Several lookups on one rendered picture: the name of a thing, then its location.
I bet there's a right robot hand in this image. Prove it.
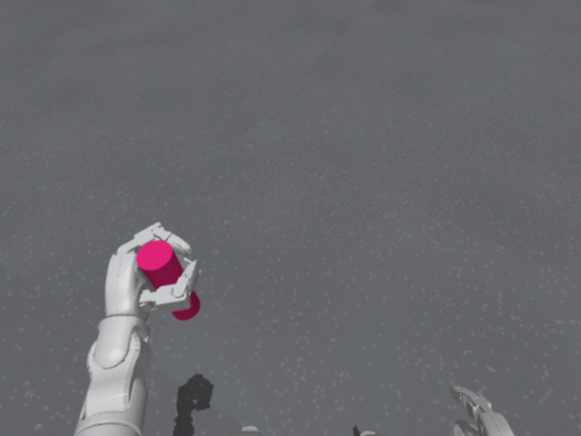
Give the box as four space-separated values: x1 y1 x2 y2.
451 385 515 436

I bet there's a can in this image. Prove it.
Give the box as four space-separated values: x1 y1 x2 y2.
136 241 201 321

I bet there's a left robot hand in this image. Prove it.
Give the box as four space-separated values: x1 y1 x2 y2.
104 223 202 322

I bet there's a left robot arm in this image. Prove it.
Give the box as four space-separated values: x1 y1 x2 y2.
74 314 152 436

